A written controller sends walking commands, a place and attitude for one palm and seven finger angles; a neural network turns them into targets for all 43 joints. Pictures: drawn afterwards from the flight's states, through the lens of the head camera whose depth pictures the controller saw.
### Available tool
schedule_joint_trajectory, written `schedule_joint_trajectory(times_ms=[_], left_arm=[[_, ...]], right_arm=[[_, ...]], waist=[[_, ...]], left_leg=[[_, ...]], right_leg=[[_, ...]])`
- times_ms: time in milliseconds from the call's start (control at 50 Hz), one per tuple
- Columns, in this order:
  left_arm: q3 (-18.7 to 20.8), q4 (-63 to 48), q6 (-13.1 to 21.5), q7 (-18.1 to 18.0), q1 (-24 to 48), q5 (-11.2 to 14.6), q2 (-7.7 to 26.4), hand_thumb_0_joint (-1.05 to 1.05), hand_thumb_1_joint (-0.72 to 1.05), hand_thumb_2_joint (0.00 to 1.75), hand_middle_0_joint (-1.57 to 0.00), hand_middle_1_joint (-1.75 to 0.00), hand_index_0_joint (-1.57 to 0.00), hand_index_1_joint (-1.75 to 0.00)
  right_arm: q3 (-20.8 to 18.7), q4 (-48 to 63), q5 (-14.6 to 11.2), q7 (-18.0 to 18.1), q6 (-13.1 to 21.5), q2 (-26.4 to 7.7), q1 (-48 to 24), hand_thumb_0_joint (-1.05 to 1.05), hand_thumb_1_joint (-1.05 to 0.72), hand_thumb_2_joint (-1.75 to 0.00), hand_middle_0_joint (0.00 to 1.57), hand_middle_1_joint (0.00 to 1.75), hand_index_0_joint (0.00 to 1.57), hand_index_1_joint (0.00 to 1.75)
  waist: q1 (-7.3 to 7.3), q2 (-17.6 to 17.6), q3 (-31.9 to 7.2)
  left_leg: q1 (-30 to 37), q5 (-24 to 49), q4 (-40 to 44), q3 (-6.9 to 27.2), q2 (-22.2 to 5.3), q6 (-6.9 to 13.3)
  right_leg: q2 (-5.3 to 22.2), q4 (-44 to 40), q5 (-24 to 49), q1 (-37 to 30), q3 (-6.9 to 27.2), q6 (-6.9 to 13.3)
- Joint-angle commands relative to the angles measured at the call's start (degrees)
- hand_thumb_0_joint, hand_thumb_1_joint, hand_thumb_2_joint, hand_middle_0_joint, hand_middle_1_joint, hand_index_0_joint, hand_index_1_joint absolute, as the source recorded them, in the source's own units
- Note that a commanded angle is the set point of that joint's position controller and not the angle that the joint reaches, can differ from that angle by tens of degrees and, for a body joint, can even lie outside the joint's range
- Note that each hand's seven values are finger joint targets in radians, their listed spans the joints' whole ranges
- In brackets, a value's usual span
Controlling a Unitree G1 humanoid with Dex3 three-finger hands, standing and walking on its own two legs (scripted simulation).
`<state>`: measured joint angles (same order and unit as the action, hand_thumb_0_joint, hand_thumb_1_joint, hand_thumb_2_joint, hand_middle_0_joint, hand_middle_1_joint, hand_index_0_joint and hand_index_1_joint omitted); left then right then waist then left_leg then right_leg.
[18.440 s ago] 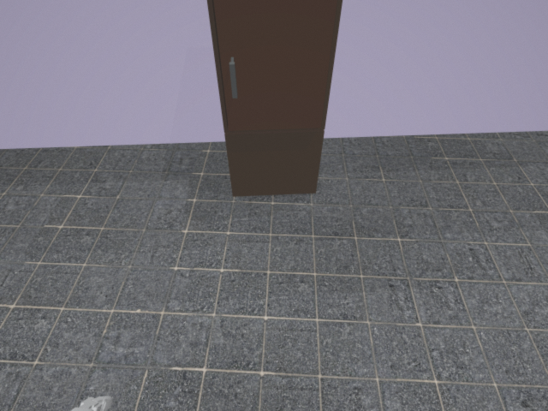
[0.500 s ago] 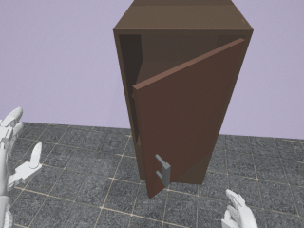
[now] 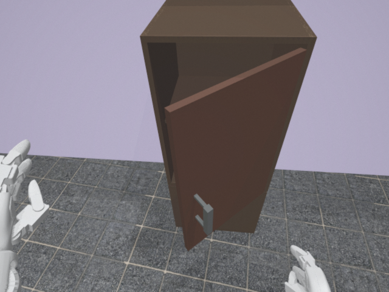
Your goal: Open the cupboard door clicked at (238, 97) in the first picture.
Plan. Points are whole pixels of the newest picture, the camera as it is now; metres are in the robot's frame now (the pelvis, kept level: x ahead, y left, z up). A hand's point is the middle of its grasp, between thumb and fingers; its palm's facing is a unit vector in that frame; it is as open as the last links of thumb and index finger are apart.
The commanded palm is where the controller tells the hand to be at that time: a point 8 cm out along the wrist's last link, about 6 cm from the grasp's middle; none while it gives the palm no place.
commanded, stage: step back with the hand held close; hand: left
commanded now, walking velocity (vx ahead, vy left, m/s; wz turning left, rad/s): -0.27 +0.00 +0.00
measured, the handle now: (203, 214) +0.35 +0.03 -0.11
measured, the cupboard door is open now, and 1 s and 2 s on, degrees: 43 43 43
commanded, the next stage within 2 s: stop stepping back and stand still in 1.58 s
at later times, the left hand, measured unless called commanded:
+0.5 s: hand (18, 234) +0.15 +0.29 +0.15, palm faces +0.40 -0.77 -0.51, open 7.4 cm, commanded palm +0.09 +0.32 +0.17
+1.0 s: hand out of the picture +0.09 +0.30 +0.15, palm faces +0.47 -0.75 -0.47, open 7.4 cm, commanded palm +0.02 +0.33 +0.17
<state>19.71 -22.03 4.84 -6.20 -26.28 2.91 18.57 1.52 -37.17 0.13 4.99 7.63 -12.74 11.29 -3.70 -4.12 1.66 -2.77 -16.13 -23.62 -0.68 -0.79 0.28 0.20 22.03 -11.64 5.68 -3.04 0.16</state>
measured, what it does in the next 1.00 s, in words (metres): shifts its weight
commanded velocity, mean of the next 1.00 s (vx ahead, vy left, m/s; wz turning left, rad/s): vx -0.30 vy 0.00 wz -0.02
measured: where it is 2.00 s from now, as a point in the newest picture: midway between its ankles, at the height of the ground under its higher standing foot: outside the picture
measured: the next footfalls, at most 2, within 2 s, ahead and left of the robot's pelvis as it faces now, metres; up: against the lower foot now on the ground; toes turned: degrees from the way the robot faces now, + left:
right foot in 1.24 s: -0.22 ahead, -0.09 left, +0.00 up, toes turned +2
left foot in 1.52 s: -0.13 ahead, +0.07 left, +0.00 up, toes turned -2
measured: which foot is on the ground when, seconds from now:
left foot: down 0.00-1.00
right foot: down 0.00-1.00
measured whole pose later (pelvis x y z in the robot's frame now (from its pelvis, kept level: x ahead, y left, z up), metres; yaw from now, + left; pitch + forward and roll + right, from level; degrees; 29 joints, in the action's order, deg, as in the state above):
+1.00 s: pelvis -0.10 +0.02 -0.02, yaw +3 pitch +0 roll -1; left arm 25.8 -29.8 13.6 -8.2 -29.0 1.0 22.8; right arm -0.4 -35.0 0.0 3.8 5.0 -13.1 10.4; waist 0.2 0.7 3.6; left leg -25.0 -15.4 -38.1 0.1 1.5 2.2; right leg -0.5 31.1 -7.0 24.2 1.7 -1.7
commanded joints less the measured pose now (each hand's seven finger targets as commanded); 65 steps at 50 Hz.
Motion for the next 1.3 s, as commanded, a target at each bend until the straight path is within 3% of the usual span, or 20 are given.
schedule_joint_trajectory(times_ms=[0,140,200,240,380,440,520,620,680,740,800,860,900,960,1020,1040,1100,1180,1240,1280], left_arm=[[10.7,-8.5,6.2,-1.0,5.6,-0.1,13.8,0.0,0.9,0.9,-0.2,-0.3,-0.2,-0.3],[10.9,-14.7,7.6,-1.3,-3.6,0.0,14.1,0.0,0.9,0.9,-0.2,-0.3,-0.2,-0.3],[12.1,-14.8,7.3,-1.7,-5.7,0.3,14.8,0.0,0.9,0.9,-0.2,-0.3,-0.2,-0.3],[12.5,-14.8,7.3,-2.0,-5.7,0.3,15.3,0.0,0.9,0.9,-0.2,-0.3,-0.2,-0.3],[11.8,-16.1,7.8,-2.5,-4.3,-0.4,15.0,0.0,0.9,0.9,-0.2,-0.3,-0.2,-0.3],[12.7,-17.7,8.5,-2.7,-3.6,-1.2,15.7,0.0,0.9,0.9,-0.2,-0.3,-0.2,-0.3],[12.5,-16.8,9.4,-2.8,-2.7,-2.0,14.6,0.0,0.9,0.9,-0.2,-0.3,-0.2,-0.3],[12.2,-18.9,10.5,-3.2,-0.2,-2.2,14.9,0.0,0.9,0.9,-0.2,-0.3,-0.2,-0.3],[12.6,-19.3,11.0,-3.4,0.1,-2.5,14.9,0.0,0.9,0.9,-0.2,-0.3,-0.2,-0.3],[15.2,-18.6,11.8,-3.4,-1.5,-3.0,16.5,0.0,0.9,0.9,-0.2,-0.3,-0.2,-0.3],[14.9,-18.1,12.6,-2.9,-2.0,-3.1,15.3,0.0,0.9,0.9,-0.2,-0.3,-0.2,-0.3],[13.3,-18.3,12.2,-2.7,0.2,-2.2,15.4,0.0,0.9,0.9,-0.2,-0.3,-0.2,-0.3],[12.9,-18.2,11.9,-3.0,0.2,-1.4,16.1,0.0,0.9,0.9,-0.2,-0.3,-0.2,-0.3],[13.6,-19.5,12.2,-3.5,-1.7,-1.1,16.8,0.0,0.9,0.9,-0.2,-0.3,-0.2,-0.3],[15.8,-20.7,13.0,-3.0,-2.8,-2.4,16.1,0.0,0.9,0.9,-0.2,-0.3,-0.2,-0.3],[16.5,-20.7,13.3,-2.8,-2.4,-2.8,16.7,0.0,0.9,0.9,-0.2,-0.3,-0.2,-0.3],[16.0,-20.5,13.5,-2.1,-3.4,-1.9,15.4,0.0,0.9,0.9,-0.2,-0.3,-0.2,-0.3],[10.3,-20.0,13.8,-1.9,-1.7,-0.3,12.8,0.0,0.9,0.9,-0.2,-0.3,-0.2,-0.3],[10.0,-21.7,14.4,-1.5,2.8,-1.1,15.2,0.0,0.9,0.9,-0.2,-0.3,-0.2,-0.3],[11.2,-23.1,13.9,-1.3,2.7,-0.5,16.7,0.0,0.9,0.9,-0.2,-0.3,-0.2,-0.3]], right_arm=[[-2.7,10.3,-0.2,0.5,1.0,-6.9,-6.7,0.0,-0.9,-0.9,0.2,0.3,0.2,0.3],[-3.7,12.3,0.1,0.4,-2.1,-7.6,-7.6,0.0,-0.9,-0.9,0.2,0.3,0.2,0.3],[-4.3,13.1,-0.4,0.5,-3.5,-7.2,-7.3,0.0,-0.9,-0.9,0.2,0.3,0.2,0.3],[-4.5,13.2,-0.5,0.7,-3.9,-7.2,-7.9,0.0,-0.9,-0.9,0.2,0.3,0.2,0.3],[-4.4,14.1,-0.8,0.9,-3.8,-7.9,-7.6,0.0,-0.9,-0.9,0.2,0.3,0.2,0.3],[-4.5,14.6,-0.6,0.8,-3.1,-8.6,-7.7,0.0,-0.9,-0.9,0.2,0.3,0.2,0.3],[-4.4,14.9,-0.7,0.5,-2.2,-8.7,-6.3,0.0,-0.9,-0.9,0.2,0.3,0.2,0.3],[-4.3,14.2,-0.5,0.4,-0.6,-8.8,-5.0,0.0,-0.9,-0.9,0.2,0.3,0.2,0.3],[-4.1,14.0,-0.4,0.7,0.2,-8.9,-5.2,0.0,-0.9,-0.9,0.2,0.3,0.2,0.3],[-4.5,14.1,-0.4,0.7,0.9,-8.6,-5.6,0.0,-0.9,-0.9,0.2,0.3,0.2,0.3],[-4.8,14.1,-0.4,0.2,1.2,-8.4,-5.0,0.0,-0.9,-0.9,0.2,0.3,0.2,0.3],[-5.0,12.8,-0.1,-0.3,1.2,-7.7,-4.0,0.0,-0.9,-0.9,0.2,0.3,0.2,0.3],[-5.1,11.3,0.0,-0.7,0.8,-7.2,-3.6,0.0,-0.9,-0.9,0.2,0.3,0.2,0.3],[-5.1,11.1,-0.3,0.0,0.2,-7.5,-5.2,0.0,-0.9,-0.9,0.2,0.3,0.2,0.3],[-5.5,13.1,-0.7,0.5,0.8,-9.1,-6.9,0.0,-0.9,-0.9,0.2,0.3,0.2,0.3],[-5.8,13.2,-0.5,0.6,1.3,-8.7,-7.9,0.0,-0.9,-0.9,0.2,0.3,0.2,0.3],[-6.1,11.8,0.9,-0.2,3.0,-7.3,-6.3,0.0,-0.9,-0.9,0.2,0.3,0.2,0.3],[-5.2,6.6,2.1,-1.7,4.7,-7.3,-4.6,0.0,-0.9,-0.9,0.2,0.3,0.2,0.3],[-5.6,5.0,2.0,-2.4,3.7,-7.4,-4.0,0.0,-0.9,-0.9,0.2,0.3,0.2,0.3],[-5.4,8.3,0.7,-2.6,2.2,-6.6,-6.3,0.0,-0.9,-0.9,0.2,0.3,0.2,0.3]], waist=[[2.74,5.7,-0.3],[2.71,0.0,-10.6],[2.95,4.1,-12.6],[2.97,2.9,-12.2],[2.98,1.3,-8.1],[2.69,-1.9,-6.7],[3.15,0.4,-4.0],[3.85,1.1,-3.6],[3.65,-2.6,-3.7],[3.02,-4.4,-5.4],[3.33,-1.6,-4.3],[4.13,8.4,-4.3],[4.6,10.4,-5.7],[4.53,4.7,-6.9],[3.22,-9.1,-8.6],[2.75,-12.2,-8.2],[2.73,-4.3,-5.9],[3.39,-7.4,-10.9],[3.47,-6.5,-19.5],[3.44,0.6,-24.2]], left_leg=[[-8.9,7.3,1.6,1.4,-0.2,1.6],[-8.8,21.7,1.0,1.3,-0.9,0.8],[-9.7,23.7,-0.3,0.9,-1.1,0.6],[-10.8,22.5,-0.2,1.0,-1.1,0.6],[-20.3,9.1,3.1,2.6,-2.1,2.1],[-28.8,-2.0,5.6,4.2,-3.0,3.5],[-37.9,-16.8,5.5,4.9,-3.5,4.8],[-35.5,-19.3,2.5,5.2,-2.3,4.0],[-39.2,-22.6,6.6,7.8,-4.5,4.8],[-44.0,-23.5,8.4,9.4,-6.1,6.0],[-47.9,-24.4,3.6,7.5,-4.6,6.4],[-34.7,-17.5,-7.6,3.2,0.6,2.8],[-24.0,-10.3,-11.1,1.6,2.2,1.1],[-23.7,-9.5,-2.9,4.4,0.1,2.0],[-46.9,-27.7,13.9,14.3,-10.7,7.5],[-50.3,-28.6,17.6,18.5,-14.1,9.2],[-38.3,-11.9,10.6,16.8,-15.2,10.4],[-6.0,31.9,1.1,12.0,-13.7,7.0],[9.1,53.6,-5.7,7.1,-12.0,4.4],[11.0,49.6,-8.7,1.5,-8.9,3.1]], right_leg=[[2.9,-6.3,8.3,2.5,4.9,0.2],[2.9,0.6,22.5,-3.1,2.3,0.1],[2.9,2.2,27.0,-3.9,2.5,-0.2],[3.1,2.5,26.6,-3.2,2.6,-0.2],[1.1,3.7,14.2,-3.6,2.7,-1.2],[0.2,6.6,10.1,-7.3,3.1,-1.5],[0.7,8.6,3.7,-8.0,5.3,-1.3],[1.6,4.8,-5.1,-1.0,6.9,-0.6],[-0.6,9.9,-4.9,-4.1,5.1,-1.3],[-2.9,16.4,4.4,-10.6,4.9,-1.6],[-1.7,17.0,8.8,-11.3,9.6,-0.8],[4.6,3.7,2.5,3.8,16.9,2.0],[7.3,-2.5,-3.0,13.3,17.0,3.2],[2.6,1.1,-4.3,11.5,10.3,0.6],[-6.1,24.5,2.4,-11.3,4.1,-2.6],[-8.0,31.2,1.8,-13.6,3.7,-2.8],[-6.7,29.5,-11.3,-2.1,6.7,-1.4],[-4.1,8.3,-10.5,13.1,6.1,-0.4],[-2.8,1.7,3.3,12.9,6.5,-0.5],[-0.9,0.4,21.1,10.3,6.9,-2.4]])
